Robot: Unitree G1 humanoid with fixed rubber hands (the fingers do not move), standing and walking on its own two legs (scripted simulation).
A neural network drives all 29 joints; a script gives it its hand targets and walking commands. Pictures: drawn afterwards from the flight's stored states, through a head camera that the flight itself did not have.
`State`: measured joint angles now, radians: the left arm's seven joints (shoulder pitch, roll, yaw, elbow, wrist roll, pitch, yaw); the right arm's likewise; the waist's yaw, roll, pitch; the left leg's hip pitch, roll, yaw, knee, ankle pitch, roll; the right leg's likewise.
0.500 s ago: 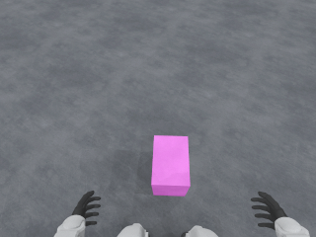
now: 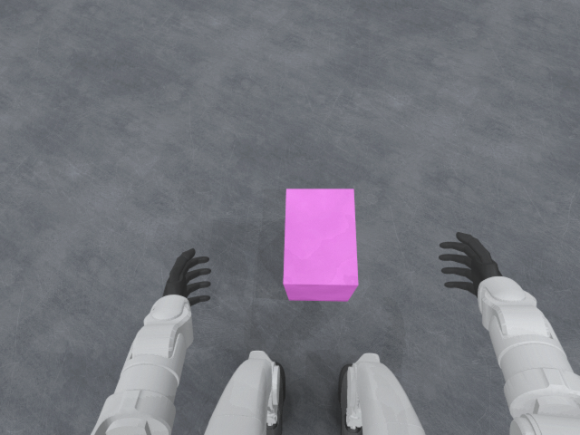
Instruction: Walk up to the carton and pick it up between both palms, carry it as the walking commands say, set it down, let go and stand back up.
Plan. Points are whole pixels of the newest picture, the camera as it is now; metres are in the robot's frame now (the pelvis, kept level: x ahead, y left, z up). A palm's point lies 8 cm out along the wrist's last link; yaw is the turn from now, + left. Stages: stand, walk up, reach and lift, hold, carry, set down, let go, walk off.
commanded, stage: reach and lift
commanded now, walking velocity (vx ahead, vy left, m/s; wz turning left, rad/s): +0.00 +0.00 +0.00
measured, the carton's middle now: (318, 248) +0.51 -0.01 -0.58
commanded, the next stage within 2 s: none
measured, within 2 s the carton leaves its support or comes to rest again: neither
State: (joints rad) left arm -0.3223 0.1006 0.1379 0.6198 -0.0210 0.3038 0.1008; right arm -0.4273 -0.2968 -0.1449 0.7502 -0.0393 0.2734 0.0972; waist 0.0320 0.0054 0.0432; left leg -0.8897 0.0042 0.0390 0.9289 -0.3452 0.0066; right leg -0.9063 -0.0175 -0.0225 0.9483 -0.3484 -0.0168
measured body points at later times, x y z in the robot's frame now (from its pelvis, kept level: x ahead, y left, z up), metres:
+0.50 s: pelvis -0.01 -0.01 -0.03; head +0.25 -0.01 +0.33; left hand +0.43 +0.17 -0.15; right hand +0.47 -0.20 -0.14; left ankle +0.05 +0.12 -0.68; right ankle +0.06 -0.11 -0.68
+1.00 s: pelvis +0.00 -0.01 -0.06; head +0.31 -0.01 +0.25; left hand +0.49 +0.15 -0.20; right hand +0.53 -0.18 -0.19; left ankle +0.05 +0.12 -0.68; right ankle +0.06 -0.11 -0.68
